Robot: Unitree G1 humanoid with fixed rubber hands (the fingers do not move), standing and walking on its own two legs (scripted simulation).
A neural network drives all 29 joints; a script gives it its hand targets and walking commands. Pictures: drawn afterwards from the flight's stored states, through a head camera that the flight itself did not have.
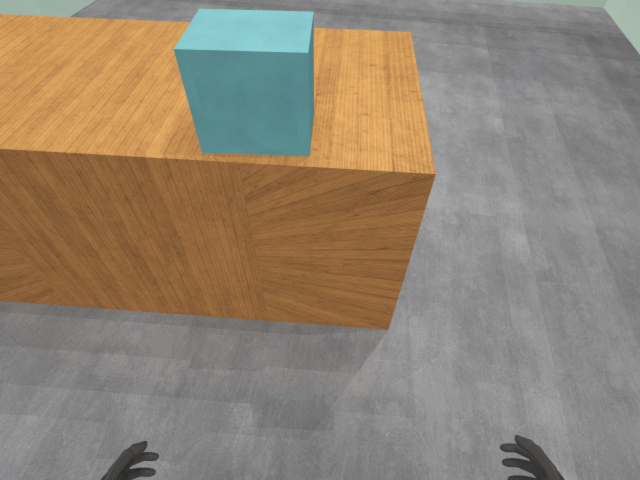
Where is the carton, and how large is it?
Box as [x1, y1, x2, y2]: [174, 9, 313, 155]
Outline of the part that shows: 199,9 176,44 174,52 202,152 309,155 313,114 313,12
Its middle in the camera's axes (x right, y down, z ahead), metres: -0.14 -0.34 +0.83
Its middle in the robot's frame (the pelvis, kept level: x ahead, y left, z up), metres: +0.85 +0.18 +0.05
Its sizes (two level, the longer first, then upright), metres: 0.238 0.190 0.223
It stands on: a pedestal, 0.70 m high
